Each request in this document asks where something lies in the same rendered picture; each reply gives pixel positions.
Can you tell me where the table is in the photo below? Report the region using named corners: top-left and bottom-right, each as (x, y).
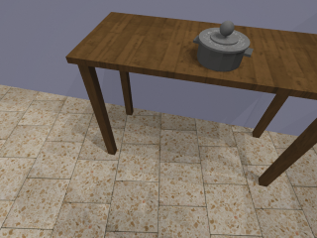
top-left (65, 12), bottom-right (317, 186)

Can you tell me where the lid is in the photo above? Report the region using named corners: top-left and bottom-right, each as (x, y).
top-left (198, 27), bottom-right (251, 54)

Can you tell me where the knob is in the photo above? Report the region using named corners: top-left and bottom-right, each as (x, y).
top-left (219, 21), bottom-right (235, 37)

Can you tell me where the pot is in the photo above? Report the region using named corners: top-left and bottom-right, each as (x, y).
top-left (192, 35), bottom-right (254, 72)

